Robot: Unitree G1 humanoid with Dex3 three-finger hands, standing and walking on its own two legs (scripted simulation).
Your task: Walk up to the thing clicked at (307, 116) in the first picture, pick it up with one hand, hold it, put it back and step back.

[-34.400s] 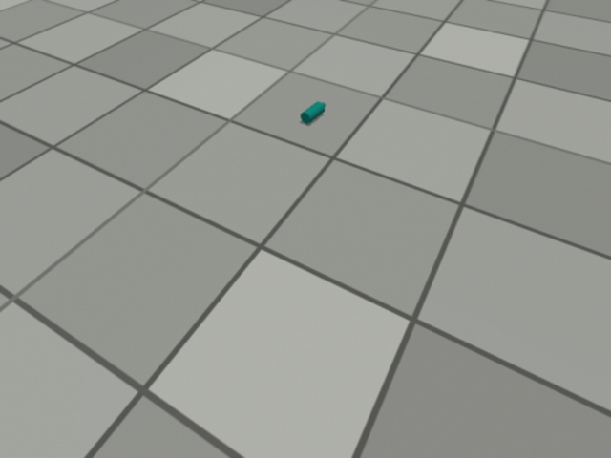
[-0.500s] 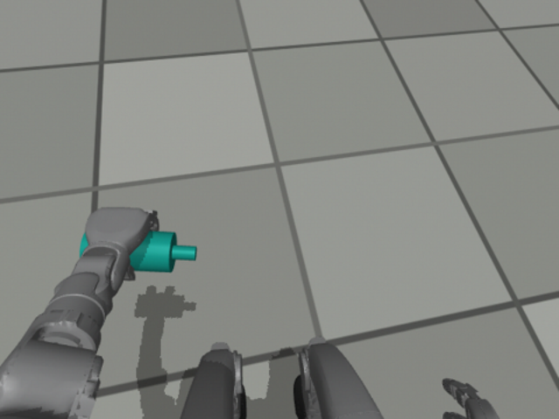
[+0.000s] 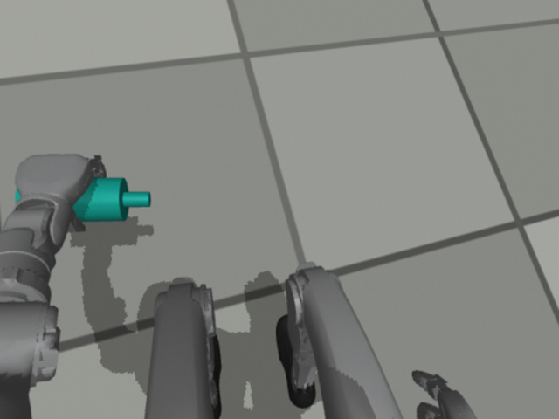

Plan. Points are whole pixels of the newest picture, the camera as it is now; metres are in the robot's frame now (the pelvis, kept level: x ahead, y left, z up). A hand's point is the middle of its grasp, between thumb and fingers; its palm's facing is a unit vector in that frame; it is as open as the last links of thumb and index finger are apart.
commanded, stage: crouch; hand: left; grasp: from above
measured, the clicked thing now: (90, 199) +0.45 +0.26 -0.17
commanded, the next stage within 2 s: lower in 0.84 s
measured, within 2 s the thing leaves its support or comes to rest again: neither
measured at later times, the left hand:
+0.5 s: hand (88, 208) +0.46 +0.28 -0.24, palm faces -0.48 -0.01 -0.88, open 9.7 cm
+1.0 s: hand (93, 209) +0.47 +0.29 -0.29, palm faces -0.48 -0.01 -0.88, open 9.7 cm
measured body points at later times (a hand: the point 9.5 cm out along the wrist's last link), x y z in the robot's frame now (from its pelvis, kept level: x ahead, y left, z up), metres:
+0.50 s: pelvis +0.00 +0.00 -0.07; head +0.25 +0.06 +0.30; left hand +0.48 +0.28 -0.19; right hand +0.06 -0.28 -0.18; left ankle +0.08 +0.10 -0.43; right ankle +0.08 -0.11 -0.43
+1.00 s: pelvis +0.00 -0.01 -0.12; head +0.25 +0.06 +0.25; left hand +0.49 +0.29 -0.24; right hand +0.03 -0.28 -0.22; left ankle +0.08 +0.10 -0.43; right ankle +0.08 -0.11 -0.43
